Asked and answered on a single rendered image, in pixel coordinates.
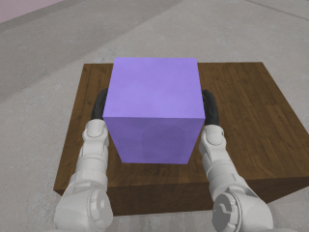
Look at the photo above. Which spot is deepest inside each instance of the left robot hand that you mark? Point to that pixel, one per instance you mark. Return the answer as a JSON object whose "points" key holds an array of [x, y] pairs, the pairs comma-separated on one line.
{"points": [[99, 105]]}

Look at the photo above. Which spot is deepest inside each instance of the left robot forearm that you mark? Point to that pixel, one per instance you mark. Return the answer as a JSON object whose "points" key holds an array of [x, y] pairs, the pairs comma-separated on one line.
{"points": [[91, 166]]}

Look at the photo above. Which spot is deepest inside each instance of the right robot hand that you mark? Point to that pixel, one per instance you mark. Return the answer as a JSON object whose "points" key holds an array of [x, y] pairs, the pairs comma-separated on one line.
{"points": [[210, 107]]}

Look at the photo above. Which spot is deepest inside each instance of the pedestal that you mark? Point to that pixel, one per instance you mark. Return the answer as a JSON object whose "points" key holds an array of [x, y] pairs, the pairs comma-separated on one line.
{"points": [[266, 142]]}

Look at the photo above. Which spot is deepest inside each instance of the left robot upper arm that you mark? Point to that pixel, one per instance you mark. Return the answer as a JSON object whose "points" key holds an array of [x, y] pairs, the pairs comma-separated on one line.
{"points": [[85, 211]]}

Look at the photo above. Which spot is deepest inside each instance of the right robot upper arm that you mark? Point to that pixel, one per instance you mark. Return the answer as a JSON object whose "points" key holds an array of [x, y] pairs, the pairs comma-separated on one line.
{"points": [[236, 212]]}

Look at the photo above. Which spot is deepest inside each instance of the carton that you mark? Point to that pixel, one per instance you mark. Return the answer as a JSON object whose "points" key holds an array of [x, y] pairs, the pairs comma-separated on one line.
{"points": [[154, 109]]}

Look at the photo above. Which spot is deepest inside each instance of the right robot forearm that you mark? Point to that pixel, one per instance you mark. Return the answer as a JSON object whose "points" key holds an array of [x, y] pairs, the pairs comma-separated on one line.
{"points": [[218, 166]]}

